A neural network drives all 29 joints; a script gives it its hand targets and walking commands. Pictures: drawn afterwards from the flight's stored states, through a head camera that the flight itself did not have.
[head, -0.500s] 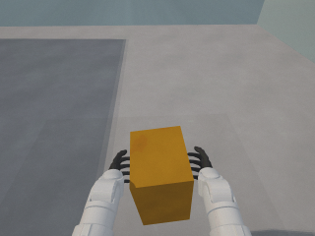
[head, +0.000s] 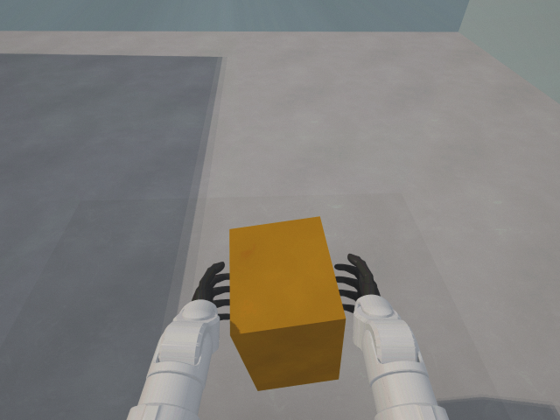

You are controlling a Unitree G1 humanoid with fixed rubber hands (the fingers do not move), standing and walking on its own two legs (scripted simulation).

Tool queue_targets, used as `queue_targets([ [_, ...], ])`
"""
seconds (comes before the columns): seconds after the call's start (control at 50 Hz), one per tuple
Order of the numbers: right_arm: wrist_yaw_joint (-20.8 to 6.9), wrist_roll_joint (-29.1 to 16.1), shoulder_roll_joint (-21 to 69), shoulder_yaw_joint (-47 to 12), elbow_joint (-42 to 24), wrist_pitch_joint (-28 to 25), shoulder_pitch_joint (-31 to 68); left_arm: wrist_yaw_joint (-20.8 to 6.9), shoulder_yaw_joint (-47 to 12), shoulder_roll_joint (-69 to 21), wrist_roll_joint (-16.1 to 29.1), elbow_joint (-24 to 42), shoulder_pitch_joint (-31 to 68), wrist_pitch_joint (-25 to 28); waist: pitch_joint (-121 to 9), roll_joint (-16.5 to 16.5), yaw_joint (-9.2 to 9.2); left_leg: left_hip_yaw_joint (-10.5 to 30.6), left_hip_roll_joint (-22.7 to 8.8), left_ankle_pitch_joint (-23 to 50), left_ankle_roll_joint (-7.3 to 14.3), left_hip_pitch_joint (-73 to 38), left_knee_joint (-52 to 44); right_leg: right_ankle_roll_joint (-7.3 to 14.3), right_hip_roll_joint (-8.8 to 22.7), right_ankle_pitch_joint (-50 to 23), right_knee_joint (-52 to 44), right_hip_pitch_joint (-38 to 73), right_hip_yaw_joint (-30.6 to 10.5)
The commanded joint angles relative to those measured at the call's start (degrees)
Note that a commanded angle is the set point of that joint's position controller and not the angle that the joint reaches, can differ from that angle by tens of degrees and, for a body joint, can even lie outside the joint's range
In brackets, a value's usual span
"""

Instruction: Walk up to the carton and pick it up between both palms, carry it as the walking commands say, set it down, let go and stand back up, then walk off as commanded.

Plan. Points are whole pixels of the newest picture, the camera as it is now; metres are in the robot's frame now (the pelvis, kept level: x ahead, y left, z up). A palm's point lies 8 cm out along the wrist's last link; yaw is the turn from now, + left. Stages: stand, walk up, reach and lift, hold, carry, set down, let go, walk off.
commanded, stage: carry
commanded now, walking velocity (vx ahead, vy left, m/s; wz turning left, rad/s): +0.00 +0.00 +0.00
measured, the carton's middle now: (287, 308) +0.33 +0.00 -0.06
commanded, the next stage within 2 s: hold in 0.22 s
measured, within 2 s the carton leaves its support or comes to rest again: neither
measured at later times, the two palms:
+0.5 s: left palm (215, 285) +0.30 +0.11 +0.05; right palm (382, 280) +0.30 -0.13 +0.07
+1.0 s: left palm (202, 304) +0.27 +0.12 +0.05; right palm (372, 298) +0.28 -0.12 +0.06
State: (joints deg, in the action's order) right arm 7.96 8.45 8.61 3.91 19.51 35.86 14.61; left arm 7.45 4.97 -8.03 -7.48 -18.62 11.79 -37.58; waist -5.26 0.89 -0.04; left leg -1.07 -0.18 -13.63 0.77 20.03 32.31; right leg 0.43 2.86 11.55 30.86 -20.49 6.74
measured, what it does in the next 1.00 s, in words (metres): stands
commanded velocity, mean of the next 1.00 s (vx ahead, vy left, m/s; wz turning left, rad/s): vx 0.00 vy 0.00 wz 0.00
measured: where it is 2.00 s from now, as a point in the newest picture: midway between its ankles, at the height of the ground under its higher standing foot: outside the picture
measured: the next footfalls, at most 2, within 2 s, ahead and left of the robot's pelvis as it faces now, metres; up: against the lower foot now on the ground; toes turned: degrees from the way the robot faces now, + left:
none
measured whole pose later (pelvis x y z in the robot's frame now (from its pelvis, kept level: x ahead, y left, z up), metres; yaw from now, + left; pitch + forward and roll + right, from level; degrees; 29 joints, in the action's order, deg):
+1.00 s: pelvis -0.04 -0.01 +0.00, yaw +3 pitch -12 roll -1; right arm 5.9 18.7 12.7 20.3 32.5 36.4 31.3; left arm 4.0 21.5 -11.7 -18.8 -34.4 30.3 -37.6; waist 6.2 1.3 2.3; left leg 4.2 1.8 -11.8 0.3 8.9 33.0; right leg 1.1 -2.5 11.4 30.7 -8.1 0.0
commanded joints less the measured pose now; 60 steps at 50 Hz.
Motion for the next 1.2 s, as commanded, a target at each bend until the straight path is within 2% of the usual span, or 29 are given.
queue_targets([
  [0.0,-11.84,-12.98,51.44,-27.98,-10.42,-2.31,24.97,-11.53,-28.38,-50.56,12.40,14.13,32.89,4.27,-18.47,0.59,-0.13,9.46,-8.33,3.86,3.21,-1.23,-6.95,0.39,5.75,-4.32,-3.55,12.11,-8.18],
  [0.04,-11.65,-10.35,48.95,-24.43,-6.94,-1.57,24.48,-11.70,-26.08,-49.96,10.87,9.58,31.45,3.51,-17.08,3.13,-0.08,9.05,-7.45,-4.01,2.48,0.54,-8.82,1.23,5.78,-0.74,-4.34,10.09,-9.36],
  [0.06,-11.31,-13.35,51.80,-29.79,-15.77,-1.41,26.07,-11.66,-29.47,-52.97,14.32,15.57,31.97,3.26,-18.06,-4.65,0.00,9.39,-7.45,-0.15,2.57,-1.13,-8.00,0.56,5.46,-2.82,-4.26,11.17,-8.69],
  [0.12,-11.19,-11.72,52.65,-26.25,-10.40,1.10,21.50,-11.49,-28.49,-52.75,13.51,16.09,32.48,1.06,-18.47,1.03,-0.11,9.25,-7.72,3.38,3.14,-0.32,-8.26,1.03,5.77,-4.12,-4.16,11.82,-9.00],
  [0.2,-11.04,-11.44,50.91,-26.52,-9.80,0.27,22.94,-11.33,-26.16,-51.06,11.85,10.98,28.65,1.43,-19.64,-1.73,-0.07,8.18,-7.78,8.67,2.72,-2.77,-5.22,0.56,5.89,-9.48,-3.04,12.73,-8.11],
  [0.22,-13.41,-9.16,59.88,-28.00,-11.20,2.19,21.19,-14.36,-28.80,-60.11,10.96,11.02,28.53,0.92,-12.63,-6.86,3.31,8.88,4.93,14.27,0.39,-9.99,-6.46,-1.45,-6.23,-20.56,-3.81,24.87,-7.58],
  [0.26,-14.20,-11.24,63.15,-29.05,-12.11,1.57,27.30,-15.14,-32.08,-61.96,11.12,16.72,38.35,2.08,-17.10,-5.08,3.92,9.84,4.44,15.40,0.31,-10.90,-6.38,-0.90,-7.12,-21.36,-2.93,24.66,-7.86],
  [0.36,-16.54,-11.29,64.16,-24.56,-8.32,1.87,40.42,-16.44,-28.79,-64.28,8.79,11.16,49.16,1.25,-13.96,4.65,2.10,8.47,4.48,0.49,0.47,-7.85,-7.78,1.73,-7.22,-3.14,-4.83,24.08,-9.43],
  [0.38,-16.97,-11.04,65.13,-24.79,-5.34,2.39,40.30,-16.35,-25.29,-64.13,7.63,6.10,46.73,0.61,-10.69,1.84,-0.25,7.57,3.82,-0.64,0.78,-5.12,-8.33,1.34,-7.22,-0.28,-5.60,23.75,-9.63],
  [0.4,-16.90,-9.19,66.15,-21.83,0.03,3.01,37.60,-16.99,-23.47,-63.61,7.06,3.19,45.83,0.42,-10.32,0.35,1.14,7.12,4.27,0.40,0.56,-7.40,-7.99,0.60,-7.16,0.26,-7.25,23.11,-9.54],
  [0.42,-17.04,-7.79,66.33,-19.31,5.29,3.86,33.49,-17.51,-23.05,-64.11,6.89,2.79,47.33,-0.18,-10.48,0.70,2.76,7.65,4.26,0.95,0.38,-8.70,-8.89,0.95,-7.24,-0.58,-6.81,22.53,-9.18],
  [0.46,-17.59,-6.76,66.74,-16.67,11.01,4.33,32.39,-17.06,-19.06,-63.92,4.00,0.57,44.98,-0.47,-9.00,3.08,0.06,6.24,4.63,4.98,-0.04,-9.39,-10.18,0.71,-6.79,-4.15,-8.17,24.37,-9.32],
  [0.5,-17.56,-7.61,67.16,-16.55,7.58,3.28,40.91,-17.91,-18.38,-62.92,4.24,-2.39,47.23,-0.38,-6.29,-0.98,-0.11,5.93,5.45,1.28,0.27,-8.27,-9.53,-0.05,-6.36,-2.12,-9.78,23.99,-10.52],
  [0.56,-17.34,-7.86,68.45,-16.30,7.50,2.30,35.00,-18.93,-20.07,-64.30,4.14,-1.92,44.93,0.08,-10.57,2.16,1.42,5.85,6.53,10.82,-0.46,-11.41,-10.02,-0.72,-5.20,-18.66,-9.12,27.85,-11.80],
  [0.68,-16.39,-6.81,66.20,-16.16,6.91,2.26,39.28,-19.42,-15.87,-61.98,4.52,-4.11,47.07,0.89,-6.86,-3.37,1.89,6.20,5.71,2.85,0.62,-10.36,-10.30,-0.87,-5.44,-7.23,-9.88,25.37,-10.94],
  [0.7,-16.66,-7.40,66.15,-16.76,5.92,1.84,40.49,-19.14,-18.47,-64.89,4.92,-0.82,49.03,0.93,-10.96,0.93,2.01,5.90,6.15,6.25,-0.29,-12.50,-10.73,-0.23,-6.33,-12.27,-8.73,26.97,-9.80],
  [0.74,-16.74,-6.32,66.58,-13.94,10.44,2.42,41.12,-19.58,-14.39,-59.84,4.88,-4.97,54.22,1.59,-5.74,-4.95,1.93,6.61,5.47,-1.97,1.11,-8.34,-9.84,-0.52,-6.12,1.73,-10.09,23.05,-10.89],
  [0.8,-17.38,-5.49,64.42,-11.39,15.52,2.11,44.79,-19.03,-10.25,-57.70,3.14,-6.43,59.91,2.33,-2.24,0.03,0.09,5.65,5.07,-11.33,0.97,-2.46,-11.30,0.01,-7.25,12.77,-9.02,23.61,-10.02],
  [0.82,-17.59,-3.70,60.07,-8.38,14.96,1.45,46.95,-19.23,-10.93,-60.26,3.88,-8.70,61.36,2.39,-3.46,-0.03,3.59,7.36,3.28,-14.34,0.23,-5.70,-12.76,0.63,-7.90,13.33,-7.80,21.23,-9.21],
  [0.84,-17.64,-5.41,63.19,-10.49,14.84,0.73,48.63,-18.83,-10.32,-58.27,3.31,-7.11,64.66,3.36,-4.92,4.04,-0.35,6.47,4.33,-13.49,0.56,-2.90,-11.27,0.55,-7.22,14.66,-7.92,23.01,-10.87],
  [0.86,-17.36,-5.78,62.29,-10.91,11.58,-1.32,51.15,-19.26,-13.76,-60.18,5.12,-7.42,65.08,4.38,-8.56,5.48,2.19,7.46,4.26,-11.71,-0.91,-5.94,-10.28,0.75,-6.60,12.34,-7.59,21.82,-11.85],
  [0.94,-16.73,-2.95,58.83,-8.10,14.80,-2.04,54.79,-18.62,-8.76,-57.75,4.42,-14.44,67.42,5.28,-9.94,-1.64,1.55,8.59,3.52,-14.48,-0.81,-7.24,-8.76,0.01,-6.88,18.83,-7.37,18.81,-11.25],
  [0.96,-16.51,-3.76,58.65,-8.91,13.68,-3.16,55.35,-18.45,-11.02,-58.96,6.03,-11.52,68.87,6.61,-12.42,-1.67,3.73,8.83,3.87,-13.26,-1.16,-11.85,-8.26,0.08,-6.97,15.24,-6.78,15.58,-10.38],
  [1.06,-16.77,-2.01,59.06,-4.44,20.78,-2.29,49.98,-18.07,-10.21,-58.40,3.89,-13.60,69.01,5.49,-8.39,4.98,3.00,10.04,3.58,-12.93,-1.78,-6.67,-9.59,0.01,-7.15,13.44,-5.60,18.14,-10.69],
  [1.08,-17.06,0.04,56.29,-2.20,25.39,-0.84,47.73,-17.54,-7.36,-56.94,3.31,-16.80,67.26,4.50,-6.67,0.93,3.56,10.13,2.46,-17.65,-1.92,-5.21,-11.90,0.01,-8.02,17.37,-6.11,19.04,-9.62],
  [1.1,-17.15,-1.89,58.43,-5.22,19.97,-2.04,54.54,-18.05,-5.92,-57.15,2.21,-19.56,66.58,5.13,-6.65,1.26,-0.77,9.29,3.48,-13.87,-0.62,-4.59,-10.24,-0.44,-7.24,17.26,-7.02,18.96,-10.72],
  [1.14,-16.11,-2.73,60.18,-6.49,16.95,-2.52,55.80,-18.89,-5.56,-56.09,2.98,-20.76,64.30,5.99,-7.81,-6.52,0.03,8.09,4.87,-9.10,-0.14,-9.70,-7.77,-0.80,-5.99,17.65,-9.56,15.42,-12.14],
  [1.16,-16.14,-3.73,59.79,-8.38,12.69,-3.52,57.55,-18.98,-9.14,-59.49,4.75,-16.38,63.97,6.30,-11.34,-5.34,1.30,8.84,4.79,-3.95,-0.77,-13.36,-8.11,-0.84,-6.02,10.35,-8.66,14.54,-11.34],
  [1.18,-15.90,-1.71,69.73,-8.50,12.58,-2.30,53.25,-18.20,-10.15,-67.52,1.06,-17.51,59.24,5.43,-10.10,-6.18,3.25,7.04,4.51,-3.74,2.81,-10.43,-5.75,1.49,-5.81,9.25,-8.78,16.52,-13.97],
])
